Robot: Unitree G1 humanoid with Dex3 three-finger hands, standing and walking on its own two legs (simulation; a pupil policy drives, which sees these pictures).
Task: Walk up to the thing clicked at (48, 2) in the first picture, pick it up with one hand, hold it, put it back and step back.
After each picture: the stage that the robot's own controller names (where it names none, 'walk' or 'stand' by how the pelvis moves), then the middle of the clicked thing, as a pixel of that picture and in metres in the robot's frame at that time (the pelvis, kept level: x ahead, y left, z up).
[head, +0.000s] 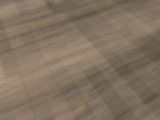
stand; (48, 4) +2.29 +0.63 -0.72
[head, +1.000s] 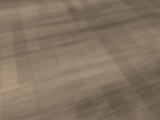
walk; (69, 10) +2.20 +0.27 -0.70
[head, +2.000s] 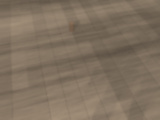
walk; (71, 26) +1.57 +0.19 -0.71
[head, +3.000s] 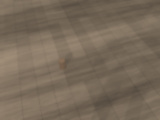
walk; (62, 64) +1.05 +0.24 -0.71
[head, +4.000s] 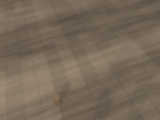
walk; (57, 100) +0.65 +0.29 -0.69
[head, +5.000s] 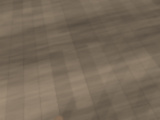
stand; out of the picture +0.44 +0.26 -0.70
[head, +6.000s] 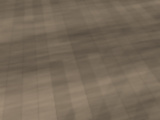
stand; out of the picture +0.40 +0.22 -0.72
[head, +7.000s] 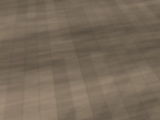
stand; out of the picture +0.40 +0.22 -0.72
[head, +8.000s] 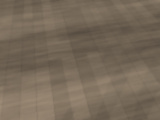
stand; out of the picture +0.40 +0.23 -0.73
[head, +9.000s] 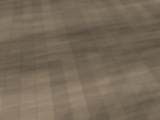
stand; out of the picture +0.39 +0.23 -0.73
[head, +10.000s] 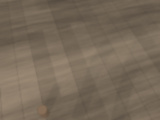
go down; (43, 111) +0.40 +0.26 -0.65
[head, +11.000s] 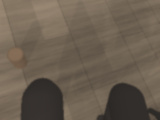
go down; (18, 58) +0.44 +0.32 -0.30
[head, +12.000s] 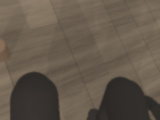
close in; out of the picture +0.43 +0.34 -0.27
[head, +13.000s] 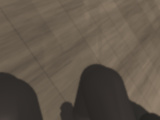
close in; out of the picture +0.40 +0.36 -0.21
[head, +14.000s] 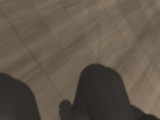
close; out of the picture +0.39 +0.36 -0.21
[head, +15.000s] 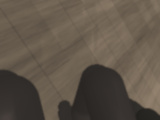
lift; out of the picture +0.35 +0.34 -0.21
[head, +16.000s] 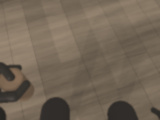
lift; (18, 85) +0.32 +0.24 -0.03
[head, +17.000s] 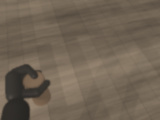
hold; (38, 89) +0.33 +0.18 -0.01
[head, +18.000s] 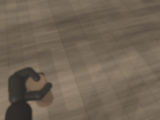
hold; (40, 91) +0.33 +0.18 -0.01
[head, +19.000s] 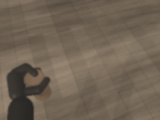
crouch; (38, 86) +0.36 +0.18 -0.05
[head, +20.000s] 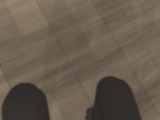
lower; out of the picture +0.45 +0.32 -0.11
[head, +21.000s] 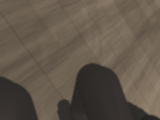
lower; out of the picture +0.39 +0.36 -0.22
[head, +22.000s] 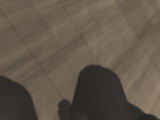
lower; out of the picture +0.38 +0.37 -0.22
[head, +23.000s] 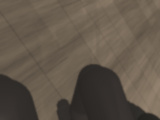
lower; out of the picture +0.38 +0.37 -0.22
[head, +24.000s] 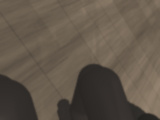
lower; out of the picture +0.38 +0.37 -0.22
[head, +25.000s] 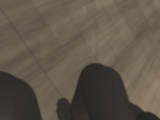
open; out of the picture +0.37 +0.35 -0.22
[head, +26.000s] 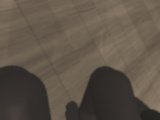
rise; out of the picture +0.37 +0.34 -0.22
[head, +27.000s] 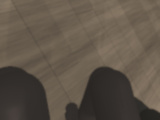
withdraw; out of the picture +0.37 +0.34 -0.21
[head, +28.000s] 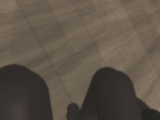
stand; out of the picture +0.37 +0.34 -0.21
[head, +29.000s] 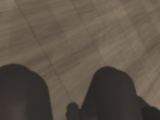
withdraw; out of the picture +0.37 +0.35 -0.21
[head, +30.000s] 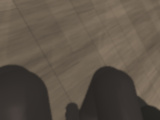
withdraw; out of the picture +0.37 +0.35 -0.21
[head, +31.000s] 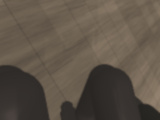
withdraw; out of the picture +0.36 +0.35 -0.20
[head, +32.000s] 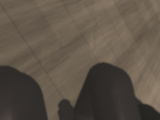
withdraw; out of the picture +0.36 +0.36 -0.20
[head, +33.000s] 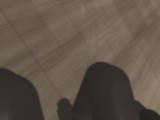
rise; out of the picture +0.36 +0.36 -0.20
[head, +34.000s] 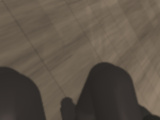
stand; out of the picture +0.37 +0.35 -0.21
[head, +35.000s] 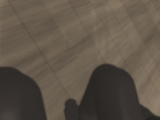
stand; out of the picture +0.37 +0.35 -0.21
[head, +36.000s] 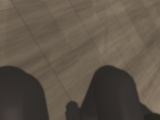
stand; out of the picture +0.36 +0.35 -0.21
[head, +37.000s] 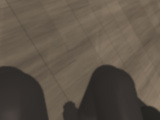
withdraw; out of the picture +0.36 +0.35 -0.20
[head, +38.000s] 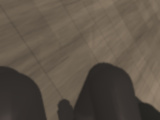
withdraw; out of the picture +0.36 +0.36 -0.20
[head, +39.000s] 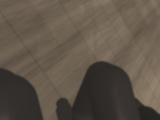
rise; out of the picture +0.36 +0.36 -0.20
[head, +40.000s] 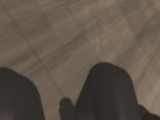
stand; out of the picture +0.36 +0.36 -0.20
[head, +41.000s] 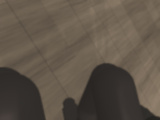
stand; out of the picture +0.36 +0.35 -0.21
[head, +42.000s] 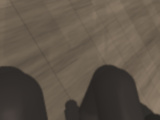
stand; out of the picture +0.37 +0.35 -0.21
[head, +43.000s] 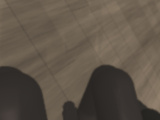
withdraw; out of the picture +0.36 +0.35 -0.21
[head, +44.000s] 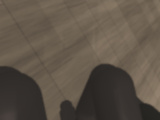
withdraw; out of the picture +0.36 +0.35 -0.20
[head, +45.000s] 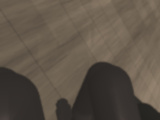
rise; out of the picture +0.36 +0.36 -0.20
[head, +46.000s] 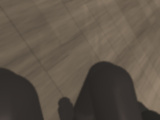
stand; out of the picture +0.36 +0.36 -0.20
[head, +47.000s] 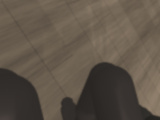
stand; out of the picture +0.36 +0.36 -0.21
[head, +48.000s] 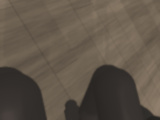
stand; out of the picture +0.37 +0.35 -0.21
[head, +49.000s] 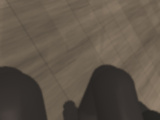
rise; out of the picture +0.36 +0.35 -0.21
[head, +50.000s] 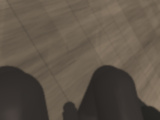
withdraw; out of the picture +0.36 +0.35 -0.21
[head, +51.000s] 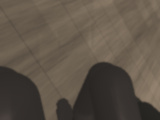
withdraw; out of the picture +0.36 +0.36 -0.20
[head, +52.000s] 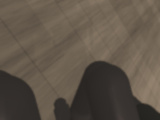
withdraw; out of the picture +0.36 +0.36 -0.20
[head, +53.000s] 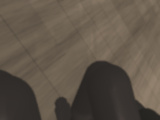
rise; out of the picture +0.36 +0.36 -0.20
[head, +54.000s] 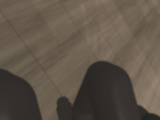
rise; out of the picture +0.36 +0.36 -0.20
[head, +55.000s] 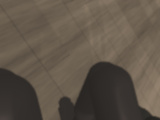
rise; out of the picture +0.36 +0.36 -0.21
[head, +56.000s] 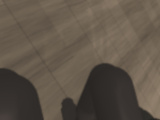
stand; out of the picture +0.36 +0.35 -0.21
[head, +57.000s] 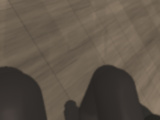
stand; out of the picture +0.37 +0.35 -0.21
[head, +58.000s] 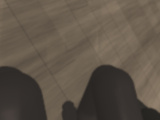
withdraw; out of the picture +0.36 +0.35 -0.21
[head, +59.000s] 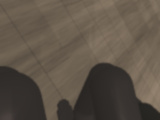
withdraw; out of the picture +0.36 +0.36 -0.20
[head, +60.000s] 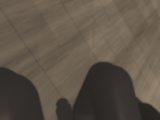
withdraw; out of the picture +0.36 +0.36 -0.20
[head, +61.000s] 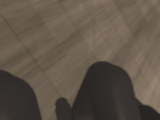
rise; out of the picture +0.36 +0.36 -0.20
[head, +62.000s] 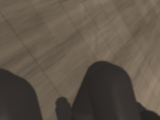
rise; out of the picture +0.36 +0.36 -0.20
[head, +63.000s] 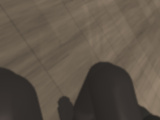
rise; out of the picture +0.36 +0.36 -0.21
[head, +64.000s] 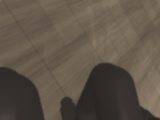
stand; out of the picture +0.36 +0.36 -0.21
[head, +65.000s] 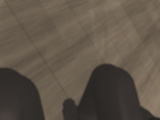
rise; out of the picture +0.36 +0.35 -0.21
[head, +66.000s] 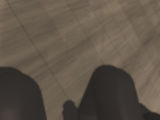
rise; out of the picture +0.37 +0.35 -0.21
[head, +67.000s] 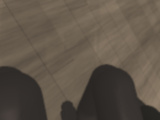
withdraw; out of the picture +0.36 +0.36 -0.21
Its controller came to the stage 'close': yes
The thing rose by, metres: 0.70
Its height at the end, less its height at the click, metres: +0.00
